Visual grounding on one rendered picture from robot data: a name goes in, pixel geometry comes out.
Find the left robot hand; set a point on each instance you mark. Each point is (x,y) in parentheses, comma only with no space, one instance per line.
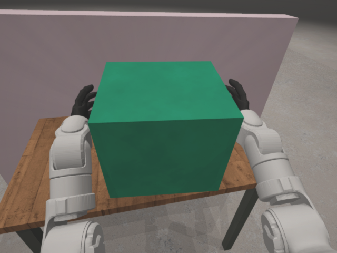
(82,104)

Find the carton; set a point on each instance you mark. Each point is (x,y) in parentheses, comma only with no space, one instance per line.
(163,127)

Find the right robot upper arm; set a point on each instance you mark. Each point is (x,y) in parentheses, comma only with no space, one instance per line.
(294,229)

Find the table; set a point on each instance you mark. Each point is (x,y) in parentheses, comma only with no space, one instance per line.
(23,206)

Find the right robot hand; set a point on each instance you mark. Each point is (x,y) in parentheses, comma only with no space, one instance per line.
(238,94)

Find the left robot forearm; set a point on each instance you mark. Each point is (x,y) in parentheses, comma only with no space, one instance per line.
(70,169)

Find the left robot upper arm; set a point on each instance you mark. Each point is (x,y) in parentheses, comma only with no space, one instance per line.
(81,237)

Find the right robot forearm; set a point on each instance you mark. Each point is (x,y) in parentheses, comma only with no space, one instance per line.
(276,181)

